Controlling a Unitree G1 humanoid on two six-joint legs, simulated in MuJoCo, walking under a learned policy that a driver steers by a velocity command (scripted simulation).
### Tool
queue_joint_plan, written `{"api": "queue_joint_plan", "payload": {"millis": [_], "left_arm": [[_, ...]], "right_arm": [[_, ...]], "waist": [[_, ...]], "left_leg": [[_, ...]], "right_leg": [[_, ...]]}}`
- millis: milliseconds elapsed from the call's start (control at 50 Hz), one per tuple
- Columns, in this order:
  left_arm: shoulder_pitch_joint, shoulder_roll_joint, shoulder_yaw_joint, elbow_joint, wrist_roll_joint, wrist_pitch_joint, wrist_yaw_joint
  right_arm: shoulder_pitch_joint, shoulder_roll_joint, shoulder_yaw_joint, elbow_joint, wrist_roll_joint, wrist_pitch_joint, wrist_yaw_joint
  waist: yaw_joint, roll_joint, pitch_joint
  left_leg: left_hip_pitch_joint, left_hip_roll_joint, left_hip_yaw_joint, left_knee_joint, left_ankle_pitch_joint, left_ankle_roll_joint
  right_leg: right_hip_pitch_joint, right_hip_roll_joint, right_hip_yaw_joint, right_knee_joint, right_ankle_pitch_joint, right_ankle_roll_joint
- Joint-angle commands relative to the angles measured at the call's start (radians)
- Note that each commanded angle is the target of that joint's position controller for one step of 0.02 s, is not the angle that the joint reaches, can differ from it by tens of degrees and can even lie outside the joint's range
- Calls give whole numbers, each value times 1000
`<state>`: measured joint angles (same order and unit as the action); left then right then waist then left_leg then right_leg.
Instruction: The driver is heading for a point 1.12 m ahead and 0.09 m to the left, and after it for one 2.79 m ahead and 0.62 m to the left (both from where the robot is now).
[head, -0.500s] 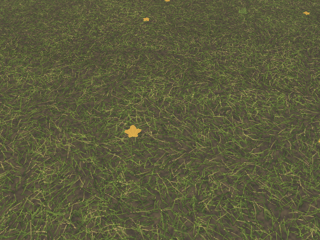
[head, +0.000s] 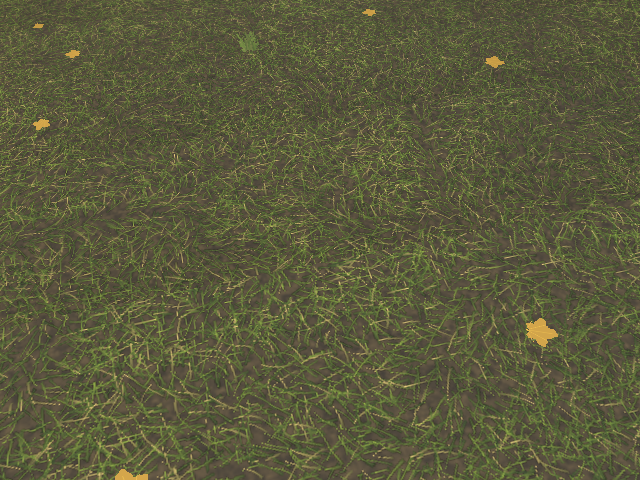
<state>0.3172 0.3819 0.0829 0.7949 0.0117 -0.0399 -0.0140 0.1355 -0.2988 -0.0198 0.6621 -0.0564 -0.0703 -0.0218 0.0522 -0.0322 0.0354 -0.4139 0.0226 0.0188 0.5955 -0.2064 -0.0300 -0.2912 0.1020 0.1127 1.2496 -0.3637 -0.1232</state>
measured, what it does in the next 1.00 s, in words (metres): walks ahead: right foot, then left foot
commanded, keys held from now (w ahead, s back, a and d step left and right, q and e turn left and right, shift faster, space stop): w+e+shift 0.14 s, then w+shift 0.14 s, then w+q+shift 0.72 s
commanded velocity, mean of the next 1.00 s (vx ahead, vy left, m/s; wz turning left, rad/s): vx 1.00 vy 0.00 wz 0.12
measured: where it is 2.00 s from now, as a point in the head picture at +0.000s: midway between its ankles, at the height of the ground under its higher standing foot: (316, 130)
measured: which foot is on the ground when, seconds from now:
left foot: down 0.00-0.36, up 0.38-0.78, down 0.80-1.00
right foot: up 0.00-0.34, down 0.36-0.80, up 0.82-1.00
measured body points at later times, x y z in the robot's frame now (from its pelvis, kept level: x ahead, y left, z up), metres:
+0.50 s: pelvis +0.43 -0.06 +0.01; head +0.45 -0.06 +0.45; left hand +0.61 +0.17 -0.11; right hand +0.38 -0.31 -0.13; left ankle +0.35 +0.12 -0.60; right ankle +0.43 -0.10 -0.72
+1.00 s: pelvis +0.89 -0.09 +0.00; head +0.90 -0.10 +0.45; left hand +1.07 +0.18 -0.06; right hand +0.92 -0.38 -0.13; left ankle +0.86 -0.07 -0.72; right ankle +0.98 -0.28 -0.66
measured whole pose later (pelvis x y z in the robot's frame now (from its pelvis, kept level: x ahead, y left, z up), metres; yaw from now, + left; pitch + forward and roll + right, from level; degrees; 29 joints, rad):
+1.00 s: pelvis +0.89 -0.09 +0.00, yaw +11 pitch -1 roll +1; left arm 0.04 0.24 -0.01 0.67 0.07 -0.05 0.02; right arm 0.44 -0.33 -0.06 0.85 0.00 -0.02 0.02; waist -0.07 0.01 0.05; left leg -0.21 -0.22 -0.06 0.56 -0.31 0.19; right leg -0.60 -0.11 0.14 1.08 -0.33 0.06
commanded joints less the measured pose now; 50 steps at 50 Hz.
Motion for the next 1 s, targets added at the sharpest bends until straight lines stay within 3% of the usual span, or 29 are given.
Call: {"api": "queue_joint_plan", "payload": {"millis": [20, 80, 140, 220, 260, 300, 320, 340, 360, 380, 400, 440, 460, 500, 540, 580, 660, 700, 760, 780, 800, 820, 840, 860, 880, 900, 940, 960, 1000], "left_arm": [[-102, 19, -15, -132, 29, 11, -36], [-166, -39, -40, -187, 26, 43, -61], [-259, -35, -51, -243, 19, 48, -69], [-397, -46, -74, -273, 24, 34, -88], [-414, -57, -82, -261, 25, 24, -84], [-345, -18, -71, -229, 34, 16, -66], [-211, 17, -55, -189, 40, 13, -52], [-7, 55, -33, -122, 40, 9, -34], [140, 117, -3, -73, 49, 10, -11], [87, 198, 15, -87, 57, 10, 7], [96, 197, 25, -111, 45, 8, 10], [41, 74, 3, -44, 32, -20, 14], [-5, 32, -6, -36, 33, -39, 13], [-17, -25, -24, -22, 23, -62, 17], [8, -43, -28, 9, 0, -87, 9], [23, -46, -30, 24, 0, -99, 6], [72, -39, -41, 52, -4, -107, 17], [79, 22, -34, 55, -8, -107, 39], [-12, 128, -5, 21, 0, -72, 80], [-95, 156, 4, 1, 12, -52, 85], [-151, 136, 11, 12, 16, -32, 75], [-132, -48, -39, -27, 43, -43, 52], [-46, -53, -53, -144, 6, -59, 49], [-91, 6, -60, -155, 27, -85, 44], [-96, 49, -50, -133, 28, -89, 38], [-109, 45, -48, -122, 38, -71, 40], [-123, 30, -48, -116, 57, -9, 49], [-157, 13, -53, -137, 56, 7, 46], [-168, -39, -69, -144, 67, 18, 13]], "right_arm": [[180, -94, -40, 22, 4, -8, -2], [237, -55, -32, 95, 34, -37, 21], [212, -65, -34, 111, 30, -56, 30], [298, -95, -33, 162, 22, -62, 25], [347, -133, -35, 186, 21, -55, 19], [373, -201, -43, 203, 24, -35, 2], [355, -234, -47, 207, 26, -20, -6], [326, -242, -44, 205, 30, -7, -9], [313, -201, -37, 187, 33, -4, -3], [396, -37, -9, 140, 66, -9, 23], [342, -131, -27, 100, 84, -16, 14], [252, -94, -22, 98, 79, -17, 17], [244, -72, -20, 114, 63, -2, 25], [321, -32, -17, 159, 40, 44, 47], [253, -18, -23, 146, 39, 68, 56], [123, -3, -19, 95, 45, 70, 63], [-22, 9, -2, 38, 50, 56, 86], [-59, -24, -8, 26, 39, 51, 117], [279, -128, -49, 125, 48, 69, 108], [508, -180, -77, 188, 43, 77, 89], [616, -221, -105, 212, 72, 81, 65], [502, -264, -108, 205, 81, 84, 50], [385, -314, -112, 138, 50, 83, 48], [333, -270, -115, 91, 55, 78, 33], [276, -221, -103, 92, 46, 71, 28], [229, -197, -94, 99, 40, 60, 31], [193, -161, -72, 85, 54, 24, 34], [185, -168, -70, 83, 60, 12, 38], [242, -199, -90, 100, 53, 12, 37]], "waist": [[-92, 88, -63], [-64, 117, -10], [-37, 116, 34], [-64, 56, 129], [-66, 80, 124], [-7, 144, 39], [73, 169, -40], [172, 175, -130], [219, 131, -223], [61, -183, -357], [110, -44, -452], [27, 58, -77], [-17, 76, -23], [-73, 13, 5], [-81, 2, 65], [-68, -2, 105], [-55, 5, 112], [-66, 22, 107], [-264, -101, -100], [-382, -93, -176], [-443, 7, -174], [-283, 296, -75], [-153, 314, -242], [-167, 105, -224], [-102, -21, -69], [-49, -55, 20], [-5, -81, 76], [-5, -45, 78], [-41, 16, 4]], "left_leg": [[402, 282, -373, -362, -254, 119], [347, 260, -170, -406, -26, 91], [286, 232, 24, -456, 171, 79], [283, 182, 179, -543, 393, 69], [353, 199, 216, -515, 773, 70], [470, 232, 220, -340, 1223, 81], [465, 256, 211, -148, 1323, 101], [393, 260, 195, 100, 1269, 121], [192, 207, 179, 440, 874, 124], [-176, 5, 103, 858, -263, 84], [-285, -28, -104, 982, -211, 113], [-317, 69, -88, 831, -82, 114], [-266, 106, -107, 753, -59, 112], [-177, 127, -109, 700, -30, 96], [-245, 144, -101, 643, 18, 90], [-305, 130, -60, 541, 131, 96], [-255, 62, 98, 285, 328, 148], [-102, -20, 168, 101, 414, 163], [315, -144, 175, 211, 182, 205], [542, -137, 93, 222, 47, 251], [636, -64, -43, 116, 2, 330], [636, 10, -221, 121, 206, 344], [834, 190, -710, -79, 196, 552], [726, 239, -864, -281, -11, 542], [485, 218, -786, -336, -100, 498], [302, 173, -709, -333, -84, 466], [57, 80, -558, -318, 57, 420], [-28, 34, -488, -336, 111, 406], [4, 7, -422, -303, 333, 397]], "right_leg": [[-452, -153, -18, 85, 89, 24], [-500, -201, -37, 73, 140, 33], [-500, -206, -73, -26, 279, 40], [-389, -142, -186, -381, 370, 0], [-275, -80, -251, -489, 351, -40], [-145, 3, -275, -537, 229, -67], [14, 24, -248, -560, 152, -85], [245, 11, -184, -649, 151, -112], [517, -100, -46, -678, 62, -125], [785, -442, 422, -744, -50, -155], [761, -513, 616, -879, -23, -190], [392, -431, 335, -971, 84, -140], [272, -379, 239, -1006, 97, -101], [144, -340, 104, -1079, 113, -61], [132, -309, -16, -1121, 249, -18], [128, -259, -156, -1150, 424, 29], [179, -219, -335, -1147, 760, 91], [193, -218, -379, -1111, 1000, 126], [190, -278, -376, -684, 1531, 152], [70, -301, -341, -367, 1489, 149], [-44, -194, -334, 119, 878, 138], [-330, -27, -279, 477, -152, 127], [-620, -14, -73, 595, -181, 172], [-624, -66, 9, 420, -66, 152], [-541, -128, 19, 248, -5, 143], [-458, -162, 15, 128, -24, 151], [-297, -198, -7, -88, -40, 185], [-216, -201, -36, -207, -10, 198], [-164, -200, -77, -259, 156, 191]]}}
